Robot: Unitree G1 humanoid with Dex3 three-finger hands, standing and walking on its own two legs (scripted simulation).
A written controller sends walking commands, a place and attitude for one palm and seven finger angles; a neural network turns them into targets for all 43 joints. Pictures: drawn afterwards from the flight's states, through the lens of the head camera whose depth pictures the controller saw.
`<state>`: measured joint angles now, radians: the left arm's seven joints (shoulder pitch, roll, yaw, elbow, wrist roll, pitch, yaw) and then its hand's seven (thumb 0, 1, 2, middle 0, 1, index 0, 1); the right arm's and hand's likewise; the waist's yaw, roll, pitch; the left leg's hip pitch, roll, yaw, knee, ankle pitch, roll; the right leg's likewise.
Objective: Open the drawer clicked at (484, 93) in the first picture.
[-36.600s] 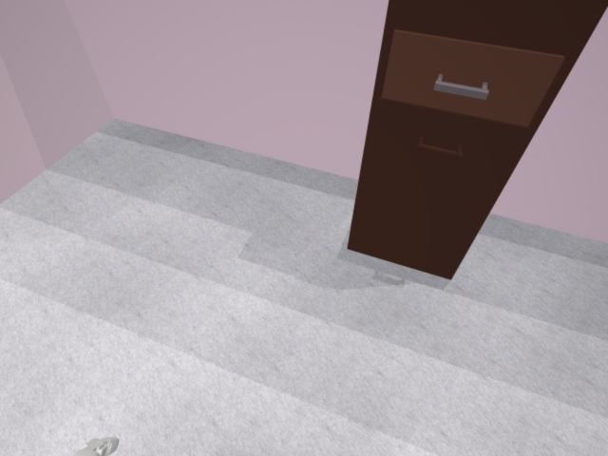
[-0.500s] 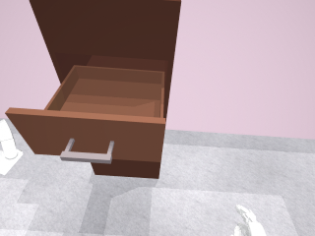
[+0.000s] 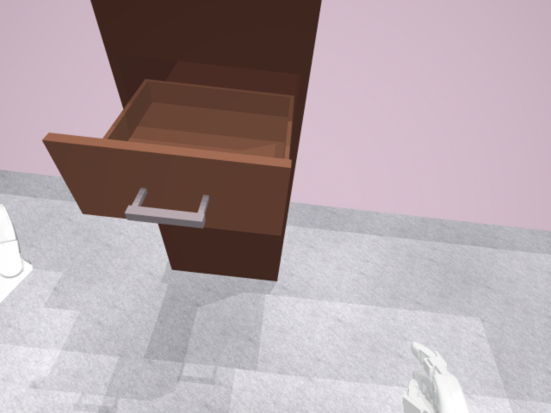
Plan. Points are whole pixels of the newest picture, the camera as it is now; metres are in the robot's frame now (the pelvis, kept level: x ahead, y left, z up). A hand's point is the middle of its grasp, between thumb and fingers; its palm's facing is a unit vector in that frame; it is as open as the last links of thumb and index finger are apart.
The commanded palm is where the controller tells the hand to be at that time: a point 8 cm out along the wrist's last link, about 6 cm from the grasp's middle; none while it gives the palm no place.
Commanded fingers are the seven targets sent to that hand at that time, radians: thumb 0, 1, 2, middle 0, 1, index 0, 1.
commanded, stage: step back with the hand held close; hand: left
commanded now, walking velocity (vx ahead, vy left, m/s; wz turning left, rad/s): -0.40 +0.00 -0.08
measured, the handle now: (169, 207) +0.42 +0.20 +0.04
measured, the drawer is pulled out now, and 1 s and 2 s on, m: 0.30 0.30 0.30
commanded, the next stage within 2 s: stop stepping back and stand still in 0.04 s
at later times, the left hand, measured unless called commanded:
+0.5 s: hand out of the picture +0.07 +0.22 +0.22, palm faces +0.45 -0.77 -0.45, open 7.4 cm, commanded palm +0.02 +0.26 +0.23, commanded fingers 0.00 0.90 0.90 -0.20 -0.30 -0.20 -0.30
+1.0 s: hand out of the picture +0.08 +0.23 +0.16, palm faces +0.36 -0.80 -0.47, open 7.4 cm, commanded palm none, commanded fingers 0.00 0.90 0.90 -0.20 -0.30 -0.20 -0.30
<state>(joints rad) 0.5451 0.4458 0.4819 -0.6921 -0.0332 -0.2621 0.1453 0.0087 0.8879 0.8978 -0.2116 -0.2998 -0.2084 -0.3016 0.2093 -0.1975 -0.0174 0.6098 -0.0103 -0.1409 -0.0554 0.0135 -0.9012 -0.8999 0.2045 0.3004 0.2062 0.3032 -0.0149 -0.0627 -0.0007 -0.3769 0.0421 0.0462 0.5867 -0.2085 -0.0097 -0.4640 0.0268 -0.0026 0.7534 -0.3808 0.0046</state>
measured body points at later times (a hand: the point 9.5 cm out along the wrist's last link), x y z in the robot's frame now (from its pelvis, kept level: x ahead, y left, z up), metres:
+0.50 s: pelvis -0.11 -0.02 +0.01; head -0.14 -0.01 +0.46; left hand +0.04 +0.26 +0.25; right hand +0.01 -0.27 -0.07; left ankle -0.09 +0.10 -0.73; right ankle -0.09 -0.10 -0.71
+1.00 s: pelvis -0.13 -0.02 +0.00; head -0.16 -0.02 +0.45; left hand +0.06 +0.27 +0.18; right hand +0.02 -0.26 -0.09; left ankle -0.11 +0.09 -0.72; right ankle -0.10 -0.11 -0.73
